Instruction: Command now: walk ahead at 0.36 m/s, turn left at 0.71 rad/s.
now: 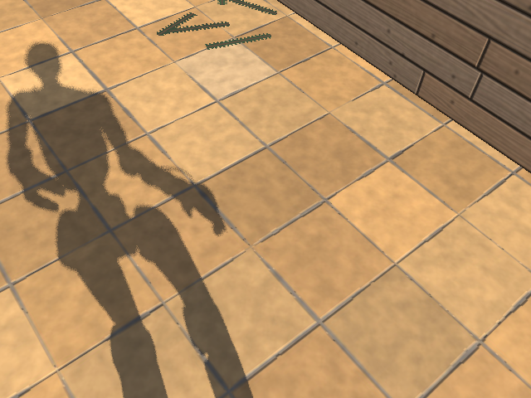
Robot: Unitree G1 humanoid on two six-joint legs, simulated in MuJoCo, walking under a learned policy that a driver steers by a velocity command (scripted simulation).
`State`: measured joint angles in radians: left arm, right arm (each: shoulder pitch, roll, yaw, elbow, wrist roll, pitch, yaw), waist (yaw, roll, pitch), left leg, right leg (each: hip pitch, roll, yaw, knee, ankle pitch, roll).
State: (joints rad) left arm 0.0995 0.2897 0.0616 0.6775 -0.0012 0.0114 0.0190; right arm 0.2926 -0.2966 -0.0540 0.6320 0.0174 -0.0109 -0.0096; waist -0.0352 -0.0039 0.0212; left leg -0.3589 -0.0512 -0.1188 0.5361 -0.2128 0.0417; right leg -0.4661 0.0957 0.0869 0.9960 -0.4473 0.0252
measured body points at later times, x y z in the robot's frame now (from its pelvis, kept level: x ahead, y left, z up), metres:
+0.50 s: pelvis +0.18 +0.06 -0.01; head +0.20 +0.06 +0.44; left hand +0.03 +0.33 -0.12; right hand +0.51 -0.06 -0.07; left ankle +0.23 +0.24 -0.66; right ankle +0.07 -0.13 -0.74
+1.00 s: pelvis +0.52 +0.36 -0.01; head +0.56 +0.38 +0.43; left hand +0.52 +0.68 -0.08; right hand +0.74 +0.16 -0.14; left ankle +0.34 +0.27 -0.74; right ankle +0.78 +0.44 -0.70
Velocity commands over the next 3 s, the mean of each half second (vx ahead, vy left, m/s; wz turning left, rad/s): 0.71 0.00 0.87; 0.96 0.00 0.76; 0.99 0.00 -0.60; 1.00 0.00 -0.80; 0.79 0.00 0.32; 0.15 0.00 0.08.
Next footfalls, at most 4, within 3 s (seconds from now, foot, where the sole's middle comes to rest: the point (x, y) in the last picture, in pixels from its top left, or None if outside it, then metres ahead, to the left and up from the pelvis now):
0.20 right None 0.11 -0.12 -0.77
0.62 left None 0.37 0.30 -0.77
1.06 right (75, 283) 0.79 0.50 -0.77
1.50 left None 1.00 0.91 -0.77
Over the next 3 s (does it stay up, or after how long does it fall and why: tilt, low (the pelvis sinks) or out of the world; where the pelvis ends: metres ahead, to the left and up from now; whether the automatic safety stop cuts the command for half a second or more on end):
stays up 1.94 0.94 -0.01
